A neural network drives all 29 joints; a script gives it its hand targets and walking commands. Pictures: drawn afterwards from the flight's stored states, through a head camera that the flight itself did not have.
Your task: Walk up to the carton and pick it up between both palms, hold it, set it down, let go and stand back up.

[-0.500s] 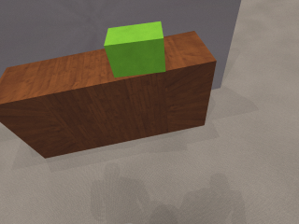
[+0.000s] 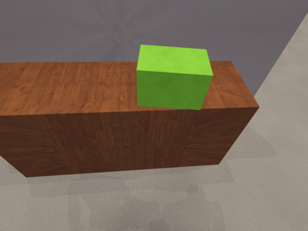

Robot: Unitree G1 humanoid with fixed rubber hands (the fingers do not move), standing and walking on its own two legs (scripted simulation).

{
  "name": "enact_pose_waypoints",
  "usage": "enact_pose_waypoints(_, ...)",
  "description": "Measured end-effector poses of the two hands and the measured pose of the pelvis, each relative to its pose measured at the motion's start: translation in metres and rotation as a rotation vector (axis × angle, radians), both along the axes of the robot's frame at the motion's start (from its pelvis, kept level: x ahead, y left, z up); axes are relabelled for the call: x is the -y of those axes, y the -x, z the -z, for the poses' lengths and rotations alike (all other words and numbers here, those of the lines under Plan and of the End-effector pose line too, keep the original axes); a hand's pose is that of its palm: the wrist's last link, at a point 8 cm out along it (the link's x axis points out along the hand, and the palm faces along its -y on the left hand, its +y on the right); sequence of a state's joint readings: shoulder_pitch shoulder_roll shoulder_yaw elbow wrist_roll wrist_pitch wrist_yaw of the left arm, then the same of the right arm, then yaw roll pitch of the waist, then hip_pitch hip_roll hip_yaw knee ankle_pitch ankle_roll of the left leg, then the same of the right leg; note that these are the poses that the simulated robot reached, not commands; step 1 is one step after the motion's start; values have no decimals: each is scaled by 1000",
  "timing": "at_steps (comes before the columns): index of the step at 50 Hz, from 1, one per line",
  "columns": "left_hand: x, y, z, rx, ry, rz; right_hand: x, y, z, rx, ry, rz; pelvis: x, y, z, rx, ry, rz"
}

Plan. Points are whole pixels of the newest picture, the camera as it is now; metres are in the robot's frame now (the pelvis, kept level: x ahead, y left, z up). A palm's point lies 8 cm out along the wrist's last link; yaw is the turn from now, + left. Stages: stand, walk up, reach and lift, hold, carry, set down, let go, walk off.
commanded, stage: walk up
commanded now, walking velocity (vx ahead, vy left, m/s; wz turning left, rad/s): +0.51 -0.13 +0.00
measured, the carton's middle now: (171, 78) +0.75 -0.04 -0.06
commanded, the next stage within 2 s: none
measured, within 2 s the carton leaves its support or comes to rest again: neither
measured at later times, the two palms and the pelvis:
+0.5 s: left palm (117, 169) +0.35 +0.15 -0.15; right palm out of the picture +0.15 -0.26 -0.16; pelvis +0.23 -0.06 -0.02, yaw +0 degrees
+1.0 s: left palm (100, 201) +0.25 +0.19 -0.16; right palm (225, 164) +0.38 -0.23 -0.13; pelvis +0.30 -0.01 +0.00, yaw +0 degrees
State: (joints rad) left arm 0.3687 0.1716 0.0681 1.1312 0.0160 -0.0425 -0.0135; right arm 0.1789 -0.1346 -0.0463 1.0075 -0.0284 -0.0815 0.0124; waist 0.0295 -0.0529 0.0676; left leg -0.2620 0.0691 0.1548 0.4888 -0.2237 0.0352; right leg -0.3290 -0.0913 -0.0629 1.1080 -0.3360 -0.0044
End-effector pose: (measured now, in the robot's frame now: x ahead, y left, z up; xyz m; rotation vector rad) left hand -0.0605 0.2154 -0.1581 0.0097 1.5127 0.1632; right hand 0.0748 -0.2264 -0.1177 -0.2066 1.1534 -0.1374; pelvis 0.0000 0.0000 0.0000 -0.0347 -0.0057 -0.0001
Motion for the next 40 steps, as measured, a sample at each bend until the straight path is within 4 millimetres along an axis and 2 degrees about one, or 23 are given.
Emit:
enact_pose_waypoints(6,-24,-152,-6,210,-32,86,-4,36,-4,-168,7,130,-5,-59,-8,12,1,-1)
enact_pose_waypoints(9,-22,-217,-11,285,-37,121,-10,51,-2,-263,-13,179,-1,-88,-7,12,-6,1)
enact_pose_waypoints(12,-11,-276,-15,337,-34,161,-16,57,1,-347,-43,220,6,-117,-4,8,-15,4)
enact_pose_waypoints(16,17,-344,-13,370,-28,222,-17,45,9,-426,-85,267,22,-156,4,-2,-33,10)
enact_pose_waypoints(19,40,-387,-7,381,-34,255,-6,22,22,-469,-109,288,38,-191,16,-12,-44,9)
enact_pose_waypoints(21,54,-408,-4,403,-51,263,5,-1,35,-498,-122,282,48,-211,24,-18,-40,16)
enact_pose_waypoints(23,62,-415,-7,408,-61,242,18,-32,41,-483,-126,262,55,-223,23,-20,-47,3)
enact_pose_waypoints(25,64,-409,-13,383,-76,201,32,-71,44,-429,-122,218,59,-234,17,-17,-56,-2)
enact_pose_waypoints(28,62,-391,-21,327,-115,128,51,-136,43,-317,-105,135,64,-248,7,-8,-58,-11)
enact_pose_waypoints(32,43,-360,-36,255,-183,65,66,-211,40,-194,-84,59,62,-261,-1,13,-75,-12)
enact_pose_waypoints(36,28,-323,-47,148,-212,17,63,-262,34,-105,-100,28,54,-275,-7,16,-85,-5)
enact_pose_waypoints(40,25,-299,-41,64,-175,-9,48,-292,24,-62,-98,3,46,-289,-8,7,-71,-2)
